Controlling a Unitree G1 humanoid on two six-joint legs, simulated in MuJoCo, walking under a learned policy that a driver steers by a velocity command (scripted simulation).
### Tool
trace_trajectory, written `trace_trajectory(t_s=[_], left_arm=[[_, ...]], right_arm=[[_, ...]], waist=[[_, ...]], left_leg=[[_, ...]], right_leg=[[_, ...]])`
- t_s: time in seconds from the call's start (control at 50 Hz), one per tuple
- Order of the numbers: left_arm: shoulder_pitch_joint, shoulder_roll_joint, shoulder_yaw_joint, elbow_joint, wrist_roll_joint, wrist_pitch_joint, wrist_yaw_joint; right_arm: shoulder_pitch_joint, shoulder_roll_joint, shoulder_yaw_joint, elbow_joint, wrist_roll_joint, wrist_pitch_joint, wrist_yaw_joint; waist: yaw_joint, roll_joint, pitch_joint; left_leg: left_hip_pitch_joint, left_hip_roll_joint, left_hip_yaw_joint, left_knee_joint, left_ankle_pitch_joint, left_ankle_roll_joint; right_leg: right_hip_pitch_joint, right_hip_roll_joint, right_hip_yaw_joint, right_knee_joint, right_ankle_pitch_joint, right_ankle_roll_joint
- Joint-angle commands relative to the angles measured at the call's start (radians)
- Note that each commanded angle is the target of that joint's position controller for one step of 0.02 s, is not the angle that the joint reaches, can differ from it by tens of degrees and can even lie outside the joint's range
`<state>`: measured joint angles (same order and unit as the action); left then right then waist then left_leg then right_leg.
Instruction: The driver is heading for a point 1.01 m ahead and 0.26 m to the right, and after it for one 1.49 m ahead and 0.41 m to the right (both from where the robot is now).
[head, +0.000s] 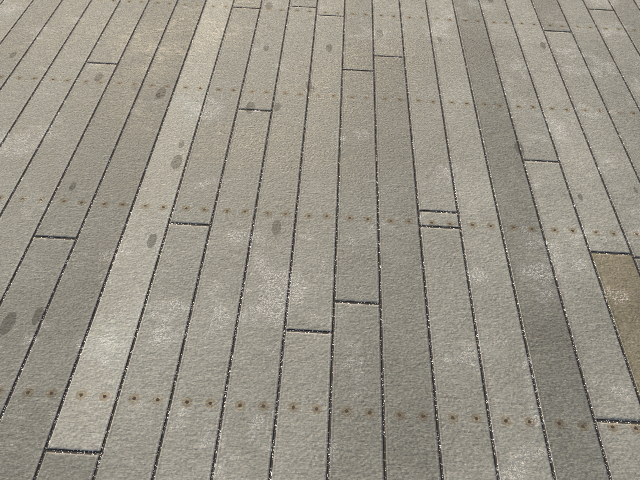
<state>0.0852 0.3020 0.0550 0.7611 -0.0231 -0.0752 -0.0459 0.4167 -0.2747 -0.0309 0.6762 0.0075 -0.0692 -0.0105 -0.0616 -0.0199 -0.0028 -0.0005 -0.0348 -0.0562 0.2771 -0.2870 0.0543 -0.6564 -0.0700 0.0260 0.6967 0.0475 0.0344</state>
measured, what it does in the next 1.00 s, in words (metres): walks ahead: right foot, then left foot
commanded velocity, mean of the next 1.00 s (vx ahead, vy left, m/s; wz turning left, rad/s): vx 0.94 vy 0.00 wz -0.21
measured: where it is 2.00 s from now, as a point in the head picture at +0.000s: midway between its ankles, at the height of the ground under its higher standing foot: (436, 260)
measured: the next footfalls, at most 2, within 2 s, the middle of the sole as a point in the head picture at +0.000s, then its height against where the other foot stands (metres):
right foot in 0.20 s outside the picture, level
left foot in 0.68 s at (384, 344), level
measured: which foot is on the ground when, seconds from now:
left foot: down 0.00-0.22, up 0.24-0.66, down 0.68-1.00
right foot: up 0.00-0.18, down 0.20-0.70, up 0.72-1.00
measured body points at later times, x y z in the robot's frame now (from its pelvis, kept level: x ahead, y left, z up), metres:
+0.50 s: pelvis +0.41 -0.16 +0.00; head +0.43 -0.18 +0.44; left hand +0.50 +0.10 -0.12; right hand +0.56 -0.46 -0.06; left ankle +0.68 -0.04 -0.67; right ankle +0.32 -0.18 -0.75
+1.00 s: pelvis +0.87 -0.31 -0.01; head +0.89 -0.32 +0.44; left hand +1.21 -0.20 -0.03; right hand +0.73 -0.55 -0.13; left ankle +0.81 -0.19 -0.75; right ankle +1.05 -0.53 -0.69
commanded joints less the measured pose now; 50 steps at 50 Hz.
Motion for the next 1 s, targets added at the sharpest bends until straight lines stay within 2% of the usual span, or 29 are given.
trace_trajectory(t_s=[0.02,0.1,0.14,0.16,0.2,0.22,0.24,0.26,0.28,0.3,0.32,0.38,0.46,0.5,0.58,0.64,0.66,0.68,0.7,0.72,0.74,0.76,0.78,0.82,0.84,0.86,0.92,0.96,1.0], left_arm=[[-0.182,0.063,0.0,-0.116,-0.016,-0.019,-0.016],[-0.168,0.057,-0.009,-0.131,-0.019,-0.025,-0.05],[-0.121,0.075,-0.002,-0.133,-0.016,-0.02,-0.051],[-0.062,0.101,0.011,-0.129,-0.015,-0.012,-0.044],[0.342,0.201,0.065,-0.043,-0.024,0.007,-0.022],[0.503,0.285,0.083,0.001,-0.029,0.02,-0.003],[0.442,0.322,0.083,-0.028,-0.022,0.008,-0.008],[0.427,0.226,0.065,-0.047,-0.015,-0.002,-0.008],[0.419,0.202,0.059,-0.047,0.004,-0.011,-0.005],[0.368,0.193,0.053,-0.055,0.013,-0.02,-0.009],[0.304,0.17,0.046,-0.068,0.021,-0.025,-0.006],[0.238,0.113,0.027,-0.095,0.007,-0.019,0.012],[0.289,0.098,0.017,-0.067,-0.004,-0.015,0.048],[0.354,0.083,0.012,-0.034,-0.005,-0.012,0.053],[0.429,0.088,0.013,0.033,-0.01,-0.007,0.057],[0.43,0.133,0.023,0.061,0.03,0.009,0.062],[0.404,0.158,0.027,0.061,0.06,0.018,0.06],[0.295,0.171,0.026,0.034,0.076,0.027,0.059],[0.369,0.068,0.003,0.002,0.072,0.022,0.061],[0.431,0.016,-0.032,0.007,0.034,0.0,0.044],[0.298,0.097,-0.018,-0.035,-0.006,-0.026,0.039],[0.146,0.116,-0.026,-0.083,-0.008,-0.056,0.03],[0.054,0.089,-0.033,-0.112,0.016,-0.08,0.022],[0.063,0.053,-0.034,-0.115,0.037,-0.089,0.014],[0.045,0.046,-0.036,-0.116,0.051,-0.086,0.017],[0.089,0.038,-0.036,-0.132,0.048,-0.084,0.017],[-0.09,0.028,-0.052,-0.193,0.051,-0.088,0.017],[-0.132,0.023,-0.043,-0.217,0.064,-0.091,0.014],[-0.127,0.061,-0.016,-0.229,0.043,-0.077,0.024]], right_arm=[[0.047,-0.184,-0.063,-0.007,-0.004,-0.02,-0.002],[-0.006,-0.185,-0.065,0.005,-0.012,-0.015,0.001],[-0.042,-0.211,-0.07,0.0,-0.022,-0.006,0.0],[-0.048,-0.234,-0.075,-0.001,-0.027,0.0,-0.004],[-0.091,-0.248,-0.07,-0.011,-0.032,0.017,-0.02],[-0.078,-0.144,-0.035,-0.028,-0.048,-0.001,-0.022],[0.03,-0.026,0.005,-0.084,-0.014,-0.049,0.003],[-0.095,-0.151,-0.008,-0.094,0.019,-0.088,0.011],[-0.192,-0.17,-0.013,-0.121,0.046,-0.105,0.014],[-0.252,-0.154,-0.005,-0.126,0.023,-0.114,0.005],[-0.25,-0.145,-0.008,-0.127,-0.007,-0.113,-0.002],[-0.212,-0.13,-0.013,-0.107,-0.023,-0.079,0.004],[-0.402,-0.077,0.004,-0.165,-0.039,-0.077,0.011],[-0.48,-0.033,0.017,-0.181,-0.034,-0.089,0.025],[-0.575,-0.073,-0.006,-0.213,0.006,-0.096,0.035],[-0.474,-0.145,-0.042,-0.203,0.027,-0.093,0.035],[-0.335,-0.181,-0.06,-0.177,0.045,-0.082,0.028],[-0.08,-0.2,-0.067,-0.119,0.051,-0.063,0.017],[0.111,-0.252,-0.073,-0.064,0.005,-0.06,0.023],[0.187,-0.223,-0.078,-0.002,0.025,-0.066,0.047],[0.138,-0.133,-0.06,-0.007,0.014,-0.061,0.038],[0.089,-0.12,-0.056,-0.015,-0.004,-0.051,0.032],[0.057,-0.128,-0.056,-0.009,-0.016,-0.048,0.037],[-0.013,-0.092,-0.043,-0.009,-0.017,-0.045,0.038],[0.007,-0.068,-0.036,0.006,0.003,-0.043,0.044],[-0.027,-0.102,-0.043,0.004,0.013,-0.04,0.037],[-0.082,-0.146,-0.061,-0.008,0.026,-0.036,0.006],[-0.001,-0.182,-0.081,0.024,0.025,-0.014,-0.008],[0.051,-0.171,-0.083,0.046,0.035,0.004,-0.017]], waist=[[-0.047,0.096,0.147],[-0.023,0.089,0.162],[0.014,0.116,0.115],[0.05,0.154,0.052],[0.267,0.147,-0.155],[0.283,-0.083,-0.211],[0.124,-0.381,-0.352],[0.203,-0.196,-0.322],[0.195,-0.099,-0.19],[0.156,0.067,-0.093],[0.104,0.064,-0.067],[0.033,-0.001,0.039],[0.094,-0.013,0.141],[0.152,-0.027,0.119],[0.191,-0.06,0.125],[0.112,-0.109,0.022],[0.026,-0.151,-0.074],[-0.121,-0.157,-0.187],[-0.094,0.121,-0.392],[-0.074,0.434,-0.485],[-0.096,0.309,-0.312],[-0.098,0.142,-0.179],[-0.059,-0.005,-0.051],[0.04,-0.005,0.025],[0.037,0.006,0.04],[0.094,0.065,0.041],[0.073,0.02,0.163],[0.027,0.04,0.12],[0.023,0.078,0.075]], left_leg=[[0.078,0.309,-0.089,-0.18,0.014,0.142],[0.12,0.31,0.065,-0.196,0.159,0.093],[0.109,0.291,0.146,-0.116,0.582,0.068],[0.126,0.285,0.173,-0.006,0.918,0.054],[-0.06,0.239,0.213,0.512,1.231,0.008],[-0.37,0.155,0.175,0.927,0.564,-0.041],[-0.728,-0.058,0.009,1.261,-0.212,-0.087],[-0.802,0.001,-0.12,1.242,-0.126,-0.025],[-0.829,0.036,-0.103,1.188,-0.078,-0.004],[-0.767,0.078,-0.093,1.089,-0.034,0.003],[-0.7,0.105,-0.101,1.003,-0.007,-0.003],[-0.643,0.132,-0.088,0.862,0.016,-0.044],[-0.595,0.092,0.009,0.499,0.316,-0.11],[-0.459,0.056,0.056,0.352,0.518,-0.108],[-0.491,0.037,0.043,0.171,0.556,-0.068],[-0.452,-0.032,0.13,0.184,0.366,-0.003],[-0.331,-0.048,0.152,0.229,0.298,0.027],[-0.071,0.013,0.115,0.257,0.291,0.072],[0.414,0.224,-0.297,0.328,0.066,0.243],[0.611,0.352,-0.794,0.109,-0.255,0.351],[0.554,0.328,-0.813,0.046,-0.366,0.3],[0.398,0.294,-0.684,0.031,-0.241,0.264],[0.203,0.24,-0.603,-0.012,-0.094,0.247],[0.009,0.157,-0.498,-0.07,0.04,0.252],[-0.043,0.11,-0.413,-0.068,0.171,0.235],[-0.093,0.137,-0.473,-0.087,0.094,0.274],[-0.385,0.069,-0.352,-0.122,0.274,0.222],[-0.52,0.037,-0.325,-0.092,0.3,0.134],[-0.46,0.019,-0.352,-0.005,0.254,0.076]], right_leg=[[-0.215,-0.024,0.028,-0.028,0.027,-0.024],[-0.154,-0.015,-0.024,-0.07,0.031,-0.072],[0.008,0.05,-0.11,-0.065,-0.044,-0.113],[0.11,0.104,-0.158,-0.022,-0.112,-0.138],[0.619,0.191,-0.171,0.014,-0.192,-0.206],[0.898,0.052,0.12,-0.003,-0.368,-0.256],[1.106,-0.177,0.814,-0.321,-0.856,-0.461],[1.091,-0.184,0.939,-0.484,-0.972,-0.384],[0.972,-0.175,0.832,-0.474,-0.852,-0.345],[0.784,-0.135,0.716,-0.468,-0.663,-0.318],[0.653,-0.096,0.621,-0.455,-0.543,-0.327],[0.465,-0.01,0.48,-0.513,-0.417,-0.352],[0.307,0.072,0.297,-0.533,-0.159,-0.308],[0.259,0.077,0.26,-0.55,-0.134,-0.272],[0.517,-0.001,0.285,-0.515,-0.034,-0.242],[0.784,-0.054,0.223,-0.321,0.643,-0.199],[0.819,-0.068,0.199,-0.147,0.902,-0.189],[0.704,-0.065,0.154,0.126,0.984,-0.17],[0.302,0.052,0.134,0.592,0.48,-0.102],[0.024,0.195,0.13,0.815,-0.464,-0.048],[-0.14,0.123,0.169,0.828,-0.459,-0.081],[-0.164,0.08,0.17,0.764,-0.43,-0.095],[-0.126,0.075,0.141,0.656,-0.415,-0.115],[-0.041,0.044,0.134,0.488,-0.381,-0.106],[0.001,0.04,0.106,0.424,-0.376,-0.099],[-0.003,0.037,0.115,0.357,-0.389,-0.072],[0.154,0.069,0.037,0.025,-0.202,-0.014],[0.418,0.138,0.02,-0.115,0.139,0.0],[0.502,0.158,0.065,-0.183,0.206,0.006]])
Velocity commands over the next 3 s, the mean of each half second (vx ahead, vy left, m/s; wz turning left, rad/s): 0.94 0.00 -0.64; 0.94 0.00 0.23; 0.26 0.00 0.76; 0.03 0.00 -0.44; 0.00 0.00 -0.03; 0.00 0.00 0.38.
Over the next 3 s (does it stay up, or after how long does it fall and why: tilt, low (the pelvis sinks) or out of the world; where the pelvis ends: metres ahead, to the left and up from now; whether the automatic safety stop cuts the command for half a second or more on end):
stays up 1.21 -0.38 -0.01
